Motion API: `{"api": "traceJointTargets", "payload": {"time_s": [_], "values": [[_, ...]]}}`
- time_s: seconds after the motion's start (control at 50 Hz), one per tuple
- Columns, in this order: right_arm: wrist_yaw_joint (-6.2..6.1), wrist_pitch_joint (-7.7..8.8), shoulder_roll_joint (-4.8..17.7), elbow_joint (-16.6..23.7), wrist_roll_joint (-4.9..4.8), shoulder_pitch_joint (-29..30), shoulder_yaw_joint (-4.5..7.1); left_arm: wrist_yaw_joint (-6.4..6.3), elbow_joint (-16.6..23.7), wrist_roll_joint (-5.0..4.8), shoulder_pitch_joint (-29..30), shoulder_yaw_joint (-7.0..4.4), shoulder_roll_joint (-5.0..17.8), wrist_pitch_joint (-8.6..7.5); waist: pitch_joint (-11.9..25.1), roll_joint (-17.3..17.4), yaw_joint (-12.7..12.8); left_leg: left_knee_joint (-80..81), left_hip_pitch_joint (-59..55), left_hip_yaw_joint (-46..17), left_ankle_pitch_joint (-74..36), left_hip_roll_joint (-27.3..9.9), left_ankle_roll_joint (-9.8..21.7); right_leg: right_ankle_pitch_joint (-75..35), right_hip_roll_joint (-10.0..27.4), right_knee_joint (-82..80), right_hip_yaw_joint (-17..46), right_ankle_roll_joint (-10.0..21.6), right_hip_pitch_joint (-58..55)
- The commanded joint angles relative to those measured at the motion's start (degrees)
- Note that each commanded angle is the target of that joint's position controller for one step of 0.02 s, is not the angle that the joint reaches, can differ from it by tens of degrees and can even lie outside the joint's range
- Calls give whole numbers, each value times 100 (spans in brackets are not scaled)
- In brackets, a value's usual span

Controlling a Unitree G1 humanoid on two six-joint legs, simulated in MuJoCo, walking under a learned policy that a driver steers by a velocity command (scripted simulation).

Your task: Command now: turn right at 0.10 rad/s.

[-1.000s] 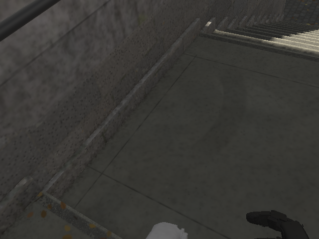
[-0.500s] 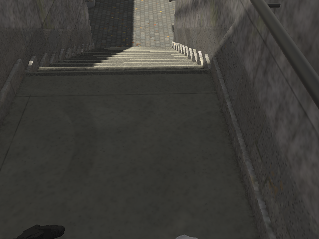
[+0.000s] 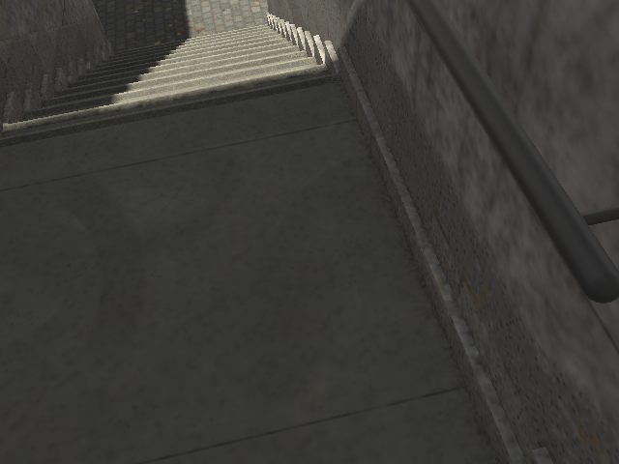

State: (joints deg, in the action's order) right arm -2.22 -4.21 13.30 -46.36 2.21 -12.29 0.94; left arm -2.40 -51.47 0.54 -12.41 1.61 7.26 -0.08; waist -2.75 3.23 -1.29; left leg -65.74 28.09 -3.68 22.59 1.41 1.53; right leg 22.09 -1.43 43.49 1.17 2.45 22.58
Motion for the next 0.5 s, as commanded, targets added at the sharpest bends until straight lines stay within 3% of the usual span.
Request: {"api": "traceJointTargets", "payload": {"time_s": [0.02,0.04,0.06,0.08,0.1,0.12,0.14,0.16,0.18,0.2,0.22,0.28,0.3,0.32,0.34,0.4,0.42,0.5], "values": [[-26,29,205,190,-12,-12,-14,-41,57,43,-82,-157,827,-136,696,-1264,20,909,-320,107,470,57,-55,-4054,1207,-1392,1189,1069,-909],[-4,12,133,192,-76,-31,-50,-28,11,61,-120,-145,835,-69,621,-1466,22,1851,-470,31,1188,17,-53,-3910,1249,-1639,1269,1006,-1058],[15,33,150,-29,-103,-260,-42,-8,28,27,1,-139,784,-62,753,-1424,49,1875,-1157,272,558,105,-78,-3952,1138,-1601,1107,915,-862],[22,35,110,-27,-127,-279,-54,-10,-64,5,-104,-136,850,-22,655,-1396,-44,2920,-1222,152,809,58,-17,-3848,1243,-1813,1320,827,-1014],[51,77,77,-163,-128,-471,-66,-1,-170,-49,-76,-139,838,28,670,-1271,-141,3703,-1859,139,-242,-74,6,-3584,1167,-1863,1274,607,-903],[60,105,199,-233,-53,-545,-21,0,-188,-183,-111,-162,850,67,663,-937,-142,4144,-2458,-58,-1137,-239,156,-3079,1097,-1861,1217,328,-660],[119,224,440,-245,105,-605,-3,7,-283,-259,-534,-178,702,95,814,-195,96,4024,-3050,-668,-3002,-848,281,-1824,675,-1529,803,55,-360],[201,310,487,-169,67,-179,-39,37,-271,-264,-460,-207,760,151,447,104,309,3813,-2096,-700,-3487,-1127,573,-526,392,-2055,413,-77,-680],[277,408,339,-189,81,-158,-66,60,-383,-255,-228,-233,824,223,183,17,106,3942,-1802,-564,-3198,-1010,605,-792,354,-1893,400,-108,-820],[329,471,337,-221,61,-283,-71,77,-391,-180,-123,-223,738,263,193,134,39,4082,-1526,-575,-2948,-980,593,-1128,305,-1796,337,-114,-1116],[323,524,236,-320,39,-398,-105,116,-460,-151,-156,-234,729,321,157,3,49,4281,-1355,-562,-2393,-926,536,-1295,361,-1822,343,-117,-1297],[300,598,209,-408,31,-425,-122,188,-609,-105,-237,-201,623,356,48,104,108,4546,-1092,-534,-1540,-820,482,-1458,415,-1891,348,-110,-1445],[265,564,151,-472,-5,-426,-141,226,-599,-77,-198,-182,576,379,47,91,152,4606,-1045,-482,-1128,-723,489,-1469,406,-1980,334,-168,-1485],[238,547,146,-493,-104,-374,-142,266,-521,-23,15,-146,576,412,37,45,148,4684,-982,-521,-898,-657,499,-1491,359,-1984,313,-153,-1442],[229,558,199,-504,-100,-367,-137,276,-534,-18,38,-152,608,396,10,33,147,4748,-946,-546,-770,-670,527,-1511,341,-1961,289,-151,-1429],[194,577,254,-565,-89,-343,-122,264,-669,12,-119,-107,602,353,-15,9,217,4847,-792,-571,-605,-649,539,-1511,336,-1933,202,-184,-1481],[159,577,205,-574,-117,-304,-133,233,-690,-15,-38,-167,835,339,-142,3,158,4796,-830,-488,-735,-607,474,-1646,351,-1915,282,-204,-1330],[182,592,156,-779,-118,-500,-137,184,-883,3,-244,-54,612,350,45,-170,166,4768,-832,-416,-753,-542,445,-1661,387,-1949,304,-205,-1519]]}}
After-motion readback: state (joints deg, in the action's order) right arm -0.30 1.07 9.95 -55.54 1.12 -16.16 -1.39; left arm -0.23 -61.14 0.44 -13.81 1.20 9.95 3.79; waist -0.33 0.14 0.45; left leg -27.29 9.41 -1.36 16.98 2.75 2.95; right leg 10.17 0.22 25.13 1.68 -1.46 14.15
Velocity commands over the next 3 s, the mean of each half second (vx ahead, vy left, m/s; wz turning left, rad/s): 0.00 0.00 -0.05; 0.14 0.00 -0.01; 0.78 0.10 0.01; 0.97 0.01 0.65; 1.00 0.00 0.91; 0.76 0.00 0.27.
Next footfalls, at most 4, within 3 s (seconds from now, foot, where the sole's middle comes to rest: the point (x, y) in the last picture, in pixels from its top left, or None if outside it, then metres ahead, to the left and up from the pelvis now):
0.12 left None -0.02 0.12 -0.75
1.54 left None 0.32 0.13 -0.90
1.88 right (338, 389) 0.74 0.02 -1.05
2.24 left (226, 291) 1.08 0.35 -1.05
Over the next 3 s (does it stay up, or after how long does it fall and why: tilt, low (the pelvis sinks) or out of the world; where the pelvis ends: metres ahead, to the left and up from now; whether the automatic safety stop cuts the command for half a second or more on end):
stays up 1.51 0.63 -0.28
